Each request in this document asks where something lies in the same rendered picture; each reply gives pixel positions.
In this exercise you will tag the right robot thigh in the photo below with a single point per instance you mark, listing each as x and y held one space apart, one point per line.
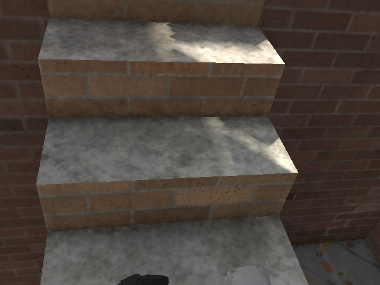
248 275

